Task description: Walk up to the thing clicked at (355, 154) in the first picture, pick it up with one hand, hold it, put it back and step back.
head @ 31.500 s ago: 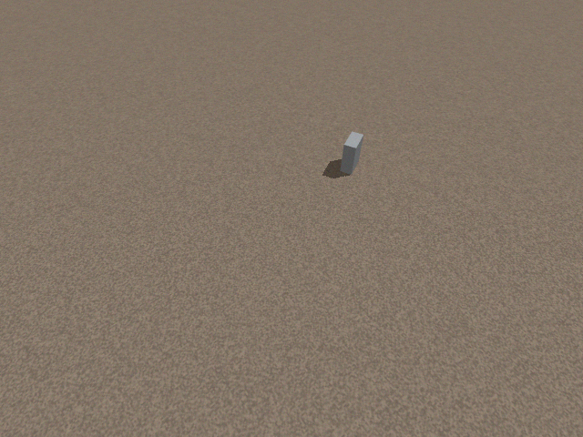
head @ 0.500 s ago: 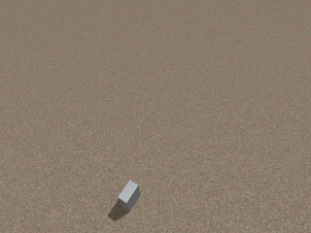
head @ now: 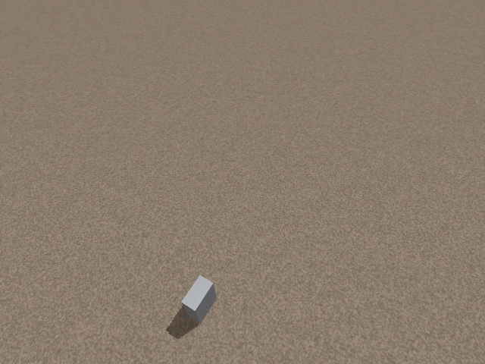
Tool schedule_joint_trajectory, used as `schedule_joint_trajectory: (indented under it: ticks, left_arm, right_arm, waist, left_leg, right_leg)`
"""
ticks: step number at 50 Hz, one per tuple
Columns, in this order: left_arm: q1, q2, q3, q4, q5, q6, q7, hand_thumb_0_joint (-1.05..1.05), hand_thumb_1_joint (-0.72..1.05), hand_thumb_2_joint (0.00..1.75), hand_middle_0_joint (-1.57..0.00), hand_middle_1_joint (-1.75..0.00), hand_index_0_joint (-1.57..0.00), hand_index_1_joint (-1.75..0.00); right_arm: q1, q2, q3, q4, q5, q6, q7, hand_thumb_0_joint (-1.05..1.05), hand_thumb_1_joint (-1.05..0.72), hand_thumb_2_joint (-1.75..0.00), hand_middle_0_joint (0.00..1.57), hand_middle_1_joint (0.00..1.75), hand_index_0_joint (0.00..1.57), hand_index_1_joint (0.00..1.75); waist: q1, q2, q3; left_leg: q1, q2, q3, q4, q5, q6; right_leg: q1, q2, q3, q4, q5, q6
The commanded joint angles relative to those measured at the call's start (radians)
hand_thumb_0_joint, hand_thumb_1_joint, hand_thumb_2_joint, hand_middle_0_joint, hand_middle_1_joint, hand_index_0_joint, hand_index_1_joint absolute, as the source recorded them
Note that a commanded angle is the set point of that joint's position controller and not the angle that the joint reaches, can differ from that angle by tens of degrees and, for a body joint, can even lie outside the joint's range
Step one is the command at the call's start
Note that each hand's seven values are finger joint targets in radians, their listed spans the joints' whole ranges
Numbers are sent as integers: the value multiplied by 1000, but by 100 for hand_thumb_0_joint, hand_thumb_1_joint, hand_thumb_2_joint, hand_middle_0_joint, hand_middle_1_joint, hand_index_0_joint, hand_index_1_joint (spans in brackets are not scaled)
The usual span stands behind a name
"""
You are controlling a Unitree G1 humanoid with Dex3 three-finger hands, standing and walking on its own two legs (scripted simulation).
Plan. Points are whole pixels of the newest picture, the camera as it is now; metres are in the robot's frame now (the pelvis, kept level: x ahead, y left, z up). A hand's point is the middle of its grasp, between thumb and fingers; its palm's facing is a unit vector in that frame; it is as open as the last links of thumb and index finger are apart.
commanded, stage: step back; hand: left
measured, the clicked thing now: (200, 300) +0.43 +0.18 -0.69
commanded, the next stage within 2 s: none
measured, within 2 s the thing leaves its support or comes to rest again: neither
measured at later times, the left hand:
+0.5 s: hand out of the picture +0.05 +0.31 -0.18, palm faces -0.07 -0.94 -0.35, open 7.3 cm
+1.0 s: hand out of the picture -0.05 +0.32 -0.17, palm faces -0.02 -0.93 -0.36, open 7.4 cm
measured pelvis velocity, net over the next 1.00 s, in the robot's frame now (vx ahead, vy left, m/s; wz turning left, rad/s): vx -0.20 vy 0.06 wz -0.02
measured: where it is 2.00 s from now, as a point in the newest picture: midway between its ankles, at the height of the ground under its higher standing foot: outside the picture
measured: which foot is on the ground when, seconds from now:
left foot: down 0.00-0.68, up 0.70-0.96, down 0.98-1.00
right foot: down 0.00-0.24, up 0.26-0.62, down 0.64-1.00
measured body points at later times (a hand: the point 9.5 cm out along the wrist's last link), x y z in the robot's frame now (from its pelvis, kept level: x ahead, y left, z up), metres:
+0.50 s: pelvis -0.08 +0.06 -0.02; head +0.00 +0.07 +0.42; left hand +0.05 +0.36 -0.15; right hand -0.02 -0.26 -0.13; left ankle -0.06 +0.13 -0.75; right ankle -0.11 -0.08 -0.69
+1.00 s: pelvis -0.20 +0.06 -0.03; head -0.14 +0.08 +0.42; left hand -0.05 +0.37 -0.14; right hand -0.11 -0.26 -0.14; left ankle -0.19 +0.18 -0.75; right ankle -0.13 -0.07 -0.74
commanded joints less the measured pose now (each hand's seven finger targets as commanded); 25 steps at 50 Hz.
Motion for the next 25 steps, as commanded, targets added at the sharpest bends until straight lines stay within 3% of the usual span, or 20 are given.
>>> schedule_joint_trajectory:
  ticks: [1,3,5,6,7,9,10,11,12,13,14,15,17,20,22,25]
  left_arm:
    - [-12,288,78,-115,-1,-11,26,0,90,90,-20,-30,-20,-30]
    - [-52,305,83,-156,9,-6,26,0,90,90,-20,-30,-20,-30]
    - [-88,322,90,-204,24,-1,31,0,90,90,-20,-30,-20,-30]
    - [-121,330,91,-227,30,2,33,0,90,90,-20,-30,-20,-30]
    - [-132,310,86,-238,31,4,35,0,90,90,-20,-30,-20,-30]
    - [-145,298,78,-258,33,12,37,0,90,90,-20,-30,-20,-30]
    - [-142,290,73,-269,29,21,35,0,90,90,-20,-30,-20,-30]
    - [-103,255,71,-273,19,31,30,0,90,90,-20,-30,-20,-30]
    - [-74,202,62,-287,7,38,32,0,90,90,-20,-30,-20,-30]
    - [-66,212,65,-287,10,42,43,0,90,90,-20,-30,-20,-30]
    - [-76,215,65,-279,16,46,51,0,90,90,-20,-30,-20,-30]
    - [-67,230,70,-277,17,47,55,0,90,90,-20,-30,-20,-30]
    - [-7,231,64,-265,2,45,51,0,90,90,-20,-30,-20,-30]
    - [12,233,74,-278,14,40,43,0,90,90,-20,-30,-20,-30]
    - [-1,228,73,-304,16,37,41,0,90,90,-20,-30,-20,-30]
    - [-5,226,79,-322,19,35,40,0,90,90,-20,-30,-20,-30]
  right_arm:
    - [0,-223,-60,-101,8,0,-7,0,-90,-90,20,30,20,30]
    - [24,-212,-65,-115,5,10,-5,0,-90,-90,20,30,20,30]
    - [62,-208,-74,-137,-1,28,0,0,-90,-90,20,30,20,30]
    - [99,-206,-77,-150,-1,34,3,0,-90,-90,20,30,20,30]
    - [104,-206,-79,-155,4,34,5,0,-90,-90,20,30,20,30]
    - [134,-211,-83,-163,2,25,3,0,-90,-90,20,30,20,30]
    - [149,-216,-86,-165,-9,17,0,0,-90,-90,20,30,20,30]
    - [125,-242,-91,-172,-22,9,-4,0,-90,-90,20,30,20,30]
    - [108,-324,-113,-194,-46,1,-8,0,-90,-90,20,30,20,30]
    - [89,-370,-122,-213,-37,-4,-11,0,-90,-90,20,30,20,30]
    - [80,-369,-124,-228,-36,-5,-16,0,-90,-90,20,30,20,30]
    - [47,-340,-121,-238,-34,-5,-26,0,-90,-90,20,30,20,30]
    - [-10,-272,-103,-260,-39,-6,-41,0,-90,-90,20,30,20,30]
    - [46,-246,-102,-277,-25,-8,-49,0,-90,-90,20,30,20,30]
    - [87,-245,-108,-283,-21,-7,-53,0,-90,-90,20,30,20,30]
    - [110,-265,-116,-300,-20,-5,-54,0,-90,-90,20,30,20,30]
  waist:
    - [-10,-73,-99]
    - [-15,-137,-148]
    - [-19,-213,-141]
    - [-40,-240,-126]
    - [-42,-222,-121]
    - [-48,-203,-126]
    - [-55,-164,-119]
    - [-30,-19,-104]
    - [-12,182,-89]
    - [-20,172,-90]
    - [-42,187,-111]
    - [-27,151,-113]
    - [24,125,-106]
    - [-5,118,-122]
    - [-28,92,-121]
    - [-49,97,-128]
  left_leg:
    - [-40,37,-48,157,168,57]
    - [-51,-21,-8,296,20,46]
    - [-95,-66,-17,481,-276,54]
    - [-90,-42,-54,520,-317,64]
    - [-109,-34,-67,495,-308,67]
    - [-112,-29,-34,339,-179,61]
    - [-102,-15,-30,188,-23,60]
    - [-97,66,-137,46,174,74]
    - [-37,233,-375,-25,411,116]
    - [-18,283,-396,13,626,177]
    - [-36,316,-453,-10,570,196]
    - [-4,298,-397,7,533,201]
    - [68,189,-228,89,593,142]
    - [132,194,-226,110,608,165]
    - [176,195,-220,119,605,160]
    - [185,241,-248,129,588,218]
  right_leg:
    - [-30,-159,158,-8,272,-112]
    - [-46,-243,231,-20,296,-181]
    - [-108,-328,286,-21,293,-258]
    - [-162,-346,284,-10,286,-262]
    - [-147,-316,247,27,296,-247]
    - [-116,-254,192,123,287,-186]
    - [-117,-208,163,189,224,-141]
    - [-132,-110,107,297,103,-98]
    - [-277,50,65,460,-187,-50]
    - [-327,123,160,584,-440,-38]
    - [-330,138,228,674,-473,-37]
    - [-345,128,256,728,-425,-43]
    - [-400,116,238,760,-315,-37]
    - [-368,107,199,748,-299,-6]
    - [-379,102,185,667,-300,3]
    - [-345,80,162,572,-326,4]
